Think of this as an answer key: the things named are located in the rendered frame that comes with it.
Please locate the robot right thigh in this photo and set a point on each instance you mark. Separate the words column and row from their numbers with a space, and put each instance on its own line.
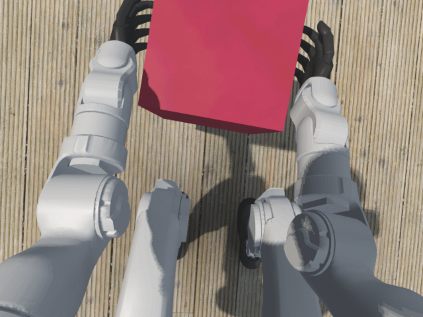
column 285, row 292

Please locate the robot right forearm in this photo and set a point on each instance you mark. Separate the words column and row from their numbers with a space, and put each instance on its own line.
column 323, row 156

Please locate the left robot hand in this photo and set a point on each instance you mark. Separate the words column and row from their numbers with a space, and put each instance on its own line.
column 127, row 20

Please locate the robot left shin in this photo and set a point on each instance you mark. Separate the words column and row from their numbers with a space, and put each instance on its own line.
column 146, row 197

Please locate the left robot upper arm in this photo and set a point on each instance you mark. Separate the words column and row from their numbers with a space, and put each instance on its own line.
column 78, row 214

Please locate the robot left forearm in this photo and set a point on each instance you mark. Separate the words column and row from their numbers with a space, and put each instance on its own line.
column 96, row 144

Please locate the right robot hand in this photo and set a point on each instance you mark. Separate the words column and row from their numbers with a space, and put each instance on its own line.
column 320, row 64

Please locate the carton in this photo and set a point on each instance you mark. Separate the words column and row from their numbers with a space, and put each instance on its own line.
column 227, row 64

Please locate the right robot upper arm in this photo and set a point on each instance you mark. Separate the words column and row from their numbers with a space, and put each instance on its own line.
column 336, row 256

